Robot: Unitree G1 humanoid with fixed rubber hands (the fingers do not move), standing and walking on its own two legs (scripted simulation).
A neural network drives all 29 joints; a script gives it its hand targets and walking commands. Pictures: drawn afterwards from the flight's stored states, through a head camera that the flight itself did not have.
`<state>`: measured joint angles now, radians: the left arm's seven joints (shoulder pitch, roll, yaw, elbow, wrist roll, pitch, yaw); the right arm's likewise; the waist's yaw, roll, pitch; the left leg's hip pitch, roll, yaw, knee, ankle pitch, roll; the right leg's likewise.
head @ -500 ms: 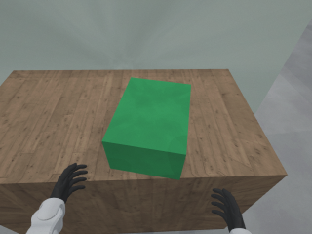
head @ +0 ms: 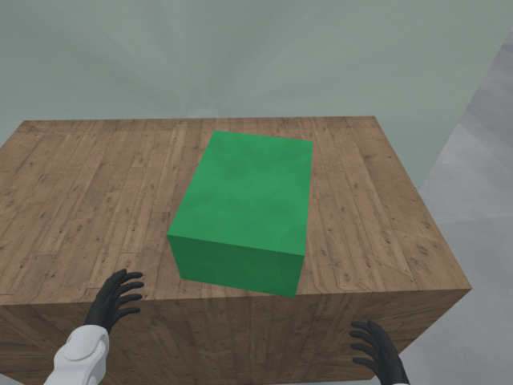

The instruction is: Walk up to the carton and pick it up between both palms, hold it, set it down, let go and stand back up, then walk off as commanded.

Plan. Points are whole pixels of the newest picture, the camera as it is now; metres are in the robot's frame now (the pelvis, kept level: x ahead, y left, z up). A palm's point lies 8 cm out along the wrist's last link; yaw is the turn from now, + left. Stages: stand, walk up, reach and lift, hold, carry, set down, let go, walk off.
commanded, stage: stand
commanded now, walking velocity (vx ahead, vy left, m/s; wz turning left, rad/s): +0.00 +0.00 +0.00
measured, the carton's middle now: (250, 206) +0.46 +0.03 -0.01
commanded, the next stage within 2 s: none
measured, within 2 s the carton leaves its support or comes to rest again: neither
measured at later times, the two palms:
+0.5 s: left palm (99, 328) +0.20 +0.25 -0.01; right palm (422, 383) +0.15 -0.25 -0.07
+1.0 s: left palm (99, 328) +0.20 +0.25 -0.01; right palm out of the picture +0.15 -0.25 -0.07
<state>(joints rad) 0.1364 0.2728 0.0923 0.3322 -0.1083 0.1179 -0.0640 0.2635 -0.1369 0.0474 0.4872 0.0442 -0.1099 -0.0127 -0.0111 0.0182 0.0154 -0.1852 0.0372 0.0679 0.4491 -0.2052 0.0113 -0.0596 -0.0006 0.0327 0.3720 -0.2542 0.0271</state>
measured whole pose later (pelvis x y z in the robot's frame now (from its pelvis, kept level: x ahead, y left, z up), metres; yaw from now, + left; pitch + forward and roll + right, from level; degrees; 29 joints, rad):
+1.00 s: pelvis +0.00 -0.01 +0.00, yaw +0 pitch -4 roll +0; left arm 0.16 0.27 0.09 0.43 -0.08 -0.05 -0.01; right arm 0.26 -0.28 0.03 0.53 -0.02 -0.05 0.01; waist -0.01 0.02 0.02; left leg -0.16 0.03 0.07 0.45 -0.21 0.01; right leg -0.06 -0.01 0.03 0.44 -0.30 0.02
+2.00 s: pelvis +0.00 -0.01 +0.00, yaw +0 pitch -5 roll +0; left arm 0.16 0.27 0.09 0.43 -0.08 -0.07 -0.01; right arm 0.26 -0.30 0.03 0.55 -0.02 -0.05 0.02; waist -0.01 0.02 0.04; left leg -0.16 0.03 0.07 0.45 -0.21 0.01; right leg -0.06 -0.01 0.03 0.44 -0.30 0.02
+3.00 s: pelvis -0.08 -0.02 -0.02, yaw +1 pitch -6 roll +0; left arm 0.18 0.34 0.09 0.50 -0.08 0.05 0.03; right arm 0.26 -0.41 0.02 0.56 -0.02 0.08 0.00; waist -0.01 0.03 0.19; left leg -0.39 -0.12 -0.04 1.17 -0.44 0.01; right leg -0.28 0.00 0.01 0.70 -0.31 -0.02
